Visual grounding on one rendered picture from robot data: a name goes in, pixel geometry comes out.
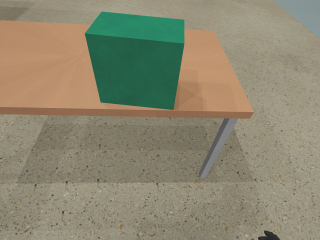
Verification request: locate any table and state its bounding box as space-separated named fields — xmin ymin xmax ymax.
xmin=0 ymin=20 xmax=254 ymax=179

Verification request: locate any robot right hand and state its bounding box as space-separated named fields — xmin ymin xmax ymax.
xmin=258 ymin=230 xmax=280 ymax=240

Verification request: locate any carton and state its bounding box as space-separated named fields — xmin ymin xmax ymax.
xmin=85 ymin=11 xmax=185 ymax=110

